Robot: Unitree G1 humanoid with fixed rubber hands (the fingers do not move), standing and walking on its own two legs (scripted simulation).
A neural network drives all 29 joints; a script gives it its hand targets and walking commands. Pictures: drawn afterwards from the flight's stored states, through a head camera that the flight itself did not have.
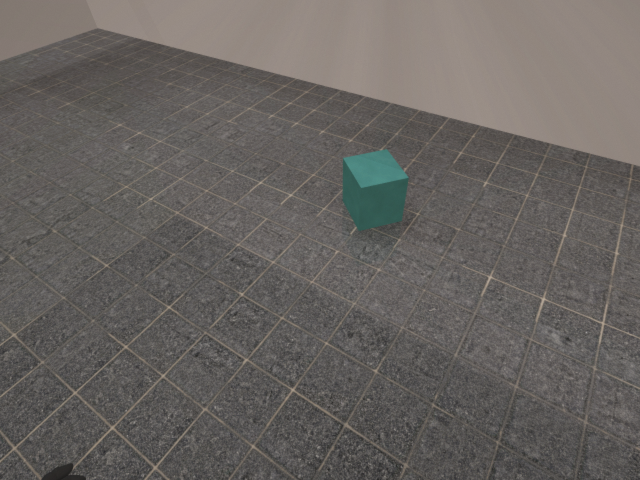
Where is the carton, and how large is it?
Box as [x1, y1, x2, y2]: [343, 149, 408, 230]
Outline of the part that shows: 386,149 343,158 343,201 359,230 401,220 408,177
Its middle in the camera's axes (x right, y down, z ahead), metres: +0.25 -0.23 +1.76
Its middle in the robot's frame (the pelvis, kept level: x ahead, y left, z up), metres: +1.44 -0.17 -0.64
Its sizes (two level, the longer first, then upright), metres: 0.230 0.213 0.248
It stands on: the floor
